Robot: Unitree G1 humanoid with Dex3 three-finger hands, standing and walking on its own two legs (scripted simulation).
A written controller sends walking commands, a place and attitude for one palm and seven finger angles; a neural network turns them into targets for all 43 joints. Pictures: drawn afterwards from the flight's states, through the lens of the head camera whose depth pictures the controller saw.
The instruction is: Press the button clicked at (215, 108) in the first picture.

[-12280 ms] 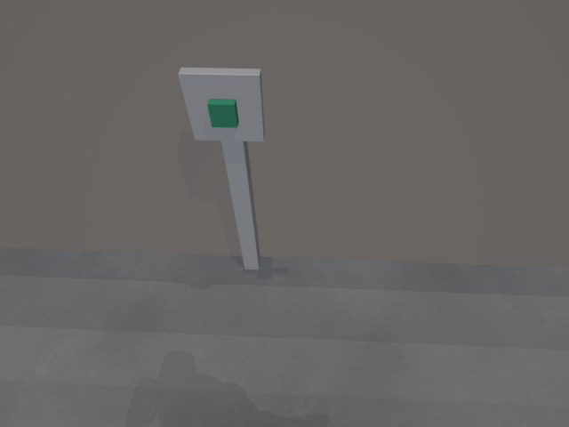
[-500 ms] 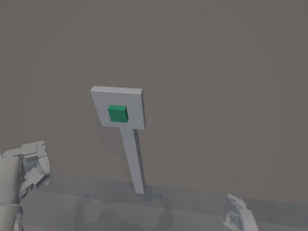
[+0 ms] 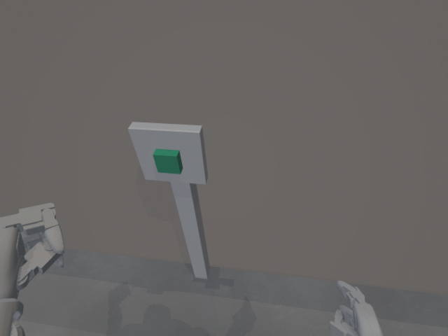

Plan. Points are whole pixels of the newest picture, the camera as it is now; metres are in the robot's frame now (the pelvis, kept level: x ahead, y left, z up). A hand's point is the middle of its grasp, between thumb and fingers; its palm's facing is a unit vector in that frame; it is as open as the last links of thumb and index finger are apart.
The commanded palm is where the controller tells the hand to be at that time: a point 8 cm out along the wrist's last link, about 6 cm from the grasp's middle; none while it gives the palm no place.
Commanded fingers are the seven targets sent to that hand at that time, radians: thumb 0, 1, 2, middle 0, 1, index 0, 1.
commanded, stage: step back with the hand held close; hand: left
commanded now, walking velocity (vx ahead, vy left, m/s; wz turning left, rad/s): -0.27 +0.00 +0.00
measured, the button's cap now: (168, 160) +0.52 +0.21 +0.01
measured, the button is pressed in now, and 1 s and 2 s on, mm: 0 0 0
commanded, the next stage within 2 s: stop stepping back and stand still in 0.98 s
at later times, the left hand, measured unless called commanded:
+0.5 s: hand (15, 284) +0.13 +0.28 +0.15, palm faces +0.31 -0.82 -0.48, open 3.1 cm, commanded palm +0.07 +0.32 +0.17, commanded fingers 0.00 0.90 0.90 -1.30 -1.50 -1.30 -1.50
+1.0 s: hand out of the picture +0.04 +0.30 +0.16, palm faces +0.42 -0.81 -0.40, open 3.1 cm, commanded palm -0.04 +0.33 +0.17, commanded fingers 0.00 0.90 0.90 -1.30 -1.50 -1.30 -1.50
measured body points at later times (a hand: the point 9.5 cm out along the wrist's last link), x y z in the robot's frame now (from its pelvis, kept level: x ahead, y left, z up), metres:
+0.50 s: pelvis -0.06 +0.04 -0.01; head -0.05 +0.05 +0.44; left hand +0.11 +0.32 +0.18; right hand +0.12 -0.20 -0.08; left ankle +0.02 +0.12 -0.74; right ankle -0.05 -0.11 -0.74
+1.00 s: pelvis -0.16 +0.05 -0.01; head -0.13 +0.08 +0.44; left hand +0.01 +0.35 +0.18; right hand +0.02 -0.16 -0.08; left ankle -0.06 +0.14 -0.74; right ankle -0.19 -0.09 -0.69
